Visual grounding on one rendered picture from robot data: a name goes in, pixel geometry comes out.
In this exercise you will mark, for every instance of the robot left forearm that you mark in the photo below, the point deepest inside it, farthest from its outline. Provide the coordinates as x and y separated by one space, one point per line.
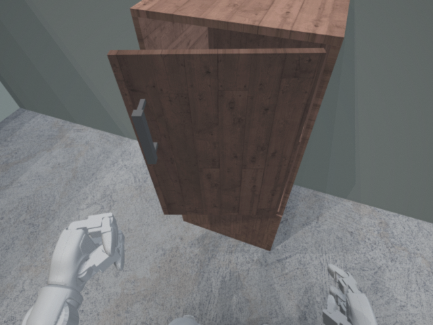
55 305

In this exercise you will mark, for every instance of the left robot hand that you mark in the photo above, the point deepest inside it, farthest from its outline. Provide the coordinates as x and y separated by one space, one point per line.
68 266

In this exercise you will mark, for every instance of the right robot hand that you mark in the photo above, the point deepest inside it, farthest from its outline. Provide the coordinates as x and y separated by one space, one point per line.
355 308

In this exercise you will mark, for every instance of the handle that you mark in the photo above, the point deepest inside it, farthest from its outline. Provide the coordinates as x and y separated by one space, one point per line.
141 126

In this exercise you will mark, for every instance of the cupboard door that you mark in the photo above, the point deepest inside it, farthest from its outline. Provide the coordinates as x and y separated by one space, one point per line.
227 122

